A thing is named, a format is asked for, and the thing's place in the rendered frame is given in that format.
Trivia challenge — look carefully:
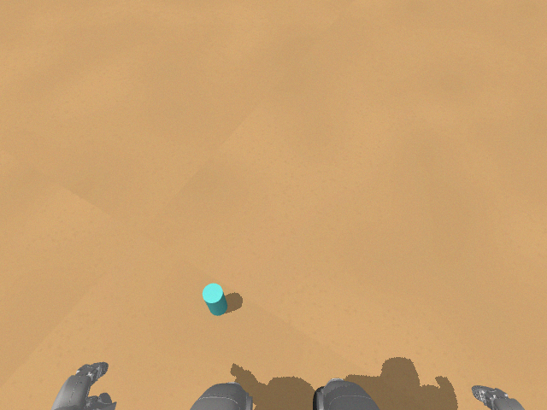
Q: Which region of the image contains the can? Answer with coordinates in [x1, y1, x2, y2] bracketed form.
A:
[203, 284, 227, 316]

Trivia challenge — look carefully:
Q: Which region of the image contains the right robot hand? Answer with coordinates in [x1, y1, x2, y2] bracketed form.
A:
[472, 385, 525, 410]

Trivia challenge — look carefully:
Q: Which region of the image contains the left robot hand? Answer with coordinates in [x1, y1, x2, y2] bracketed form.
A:
[51, 362, 116, 410]

